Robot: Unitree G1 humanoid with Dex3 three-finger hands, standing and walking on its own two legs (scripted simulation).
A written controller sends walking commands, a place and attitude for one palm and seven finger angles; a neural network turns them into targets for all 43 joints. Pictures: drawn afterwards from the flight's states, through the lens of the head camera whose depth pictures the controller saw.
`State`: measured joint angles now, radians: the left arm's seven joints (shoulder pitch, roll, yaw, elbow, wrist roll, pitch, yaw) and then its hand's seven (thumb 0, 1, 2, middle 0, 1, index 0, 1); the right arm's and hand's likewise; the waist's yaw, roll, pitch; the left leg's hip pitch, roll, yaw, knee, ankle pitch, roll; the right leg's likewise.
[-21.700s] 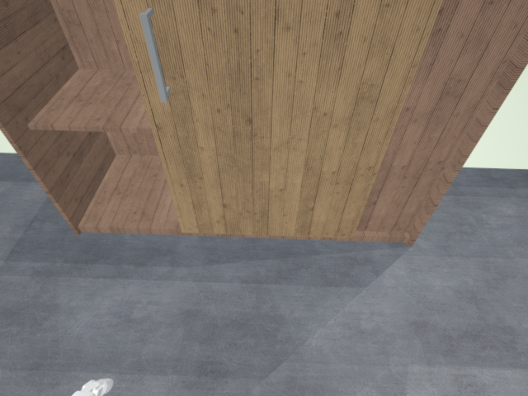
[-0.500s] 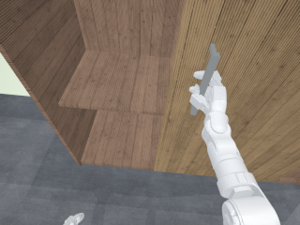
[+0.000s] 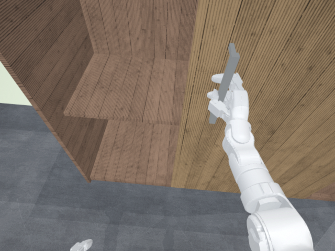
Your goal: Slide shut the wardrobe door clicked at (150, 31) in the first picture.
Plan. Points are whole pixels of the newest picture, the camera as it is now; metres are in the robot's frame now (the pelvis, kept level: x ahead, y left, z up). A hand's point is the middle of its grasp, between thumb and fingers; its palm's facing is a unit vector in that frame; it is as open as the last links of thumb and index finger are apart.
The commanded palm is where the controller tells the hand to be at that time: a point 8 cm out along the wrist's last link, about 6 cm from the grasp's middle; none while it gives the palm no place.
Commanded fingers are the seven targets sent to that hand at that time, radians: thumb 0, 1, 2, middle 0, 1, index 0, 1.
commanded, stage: step sideways, sliding the door along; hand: right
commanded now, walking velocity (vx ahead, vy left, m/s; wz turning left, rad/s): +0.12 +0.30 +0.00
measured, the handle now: (220, 88) +0.50 -0.09 +0.12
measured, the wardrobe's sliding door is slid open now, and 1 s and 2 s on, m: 0.49 0.47 0.28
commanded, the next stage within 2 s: none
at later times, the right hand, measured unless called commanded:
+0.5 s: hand (210, 102) +0.44 -0.06 +0.12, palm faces +0.12 +0.98 -0.14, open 5.9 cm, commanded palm +0.42 -0.05 +0.12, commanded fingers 0.00 -0.90 -0.90 0.45 1.40 0.45 1.40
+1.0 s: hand (197, 99) +0.45 -0.03 +0.11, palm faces +0.31 +0.95 -0.09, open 6.0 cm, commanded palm +0.42 +0.01 +0.12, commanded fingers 0.00 -0.90 -0.90 0.45 1.40 0.45 1.40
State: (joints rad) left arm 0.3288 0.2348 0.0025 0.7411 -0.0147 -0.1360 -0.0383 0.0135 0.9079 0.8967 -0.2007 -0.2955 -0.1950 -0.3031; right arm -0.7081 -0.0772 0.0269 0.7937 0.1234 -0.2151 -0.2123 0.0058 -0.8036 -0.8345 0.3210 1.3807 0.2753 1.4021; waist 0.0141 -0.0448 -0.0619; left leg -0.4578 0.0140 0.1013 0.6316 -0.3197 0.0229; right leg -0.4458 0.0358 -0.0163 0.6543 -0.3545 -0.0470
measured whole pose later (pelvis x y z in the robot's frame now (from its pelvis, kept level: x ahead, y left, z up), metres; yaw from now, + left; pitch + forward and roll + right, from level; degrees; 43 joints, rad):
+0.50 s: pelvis +0.02 +0.07 +0.00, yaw -6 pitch -2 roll +2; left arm 0.21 0.20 0.00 0.72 -0.05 -0.02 0.06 0.01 0.91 0.90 -0.20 -0.30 -0.20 -0.30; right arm -0.73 -0.15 0.07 0.70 0.11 -0.11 -0.13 0.01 -0.79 -0.85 0.38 1.36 0.23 1.40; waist -0.04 -0.07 0.15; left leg -0.28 -0.04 0.13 0.61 -0.31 0.07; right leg -0.27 -0.06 0.06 0.75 -0.40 0.00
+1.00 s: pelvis +0.08 +0.16 +0.00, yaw -9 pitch -1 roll +0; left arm 0.07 0.23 0.06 0.63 -0.04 -0.11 0.04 0.02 0.91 0.90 -0.20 -0.30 -0.19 -0.30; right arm -0.47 -0.13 0.01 0.22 0.08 -0.06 -0.17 0.01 -0.81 -0.87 0.39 1.40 0.17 1.40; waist -0.09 -0.05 0.25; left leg -0.39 0.04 0.04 0.72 -0.26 -0.02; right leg -0.22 -0.09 -0.03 0.60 -0.33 0.04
